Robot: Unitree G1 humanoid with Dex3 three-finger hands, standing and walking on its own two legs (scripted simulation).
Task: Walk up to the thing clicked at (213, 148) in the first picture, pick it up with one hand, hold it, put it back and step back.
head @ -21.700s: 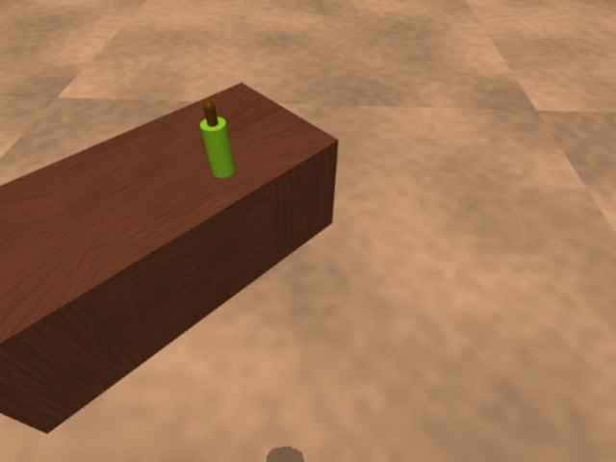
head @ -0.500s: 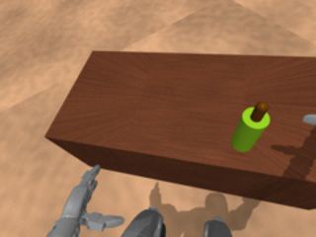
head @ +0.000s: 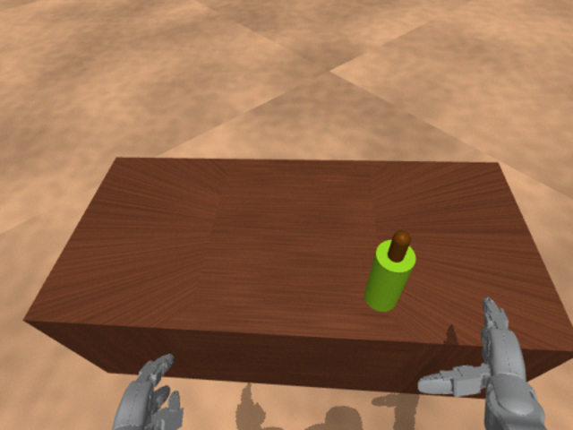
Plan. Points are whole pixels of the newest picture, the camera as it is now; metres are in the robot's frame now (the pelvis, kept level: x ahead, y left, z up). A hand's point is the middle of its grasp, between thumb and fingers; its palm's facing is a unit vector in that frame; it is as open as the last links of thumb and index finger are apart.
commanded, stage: home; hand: right
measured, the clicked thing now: (390, 269) +0.45 -0.17 -0.16
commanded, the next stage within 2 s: none
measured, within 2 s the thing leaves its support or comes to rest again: neither
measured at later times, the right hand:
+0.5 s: hand out of the picture +0.15 -0.16 -0.07, palm faces +0.15 +0.95 -0.26, open 17.5 cm
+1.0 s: hand out of the picture +0.08 -0.23 -0.11, palm faces -0.01 +0.92 -0.39, open 17.3 cm
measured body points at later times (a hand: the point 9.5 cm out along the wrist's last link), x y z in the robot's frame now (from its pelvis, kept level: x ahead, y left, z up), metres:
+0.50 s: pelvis -0.02 +0.03 +0.00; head -0.01 +0.03 +0.45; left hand +0.15 +0.27 -0.07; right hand +0.14 -0.21 -0.05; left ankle +0.00 +0.15 -0.70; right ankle +0.00 -0.11 -0.70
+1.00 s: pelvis +0.00 +0.02 +0.03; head -0.01 +0.04 +0.48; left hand +0.08 +0.30 -0.11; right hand +0.08 -0.28 -0.08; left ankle +0.00 +0.15 -0.70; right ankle +0.00 -0.11 -0.70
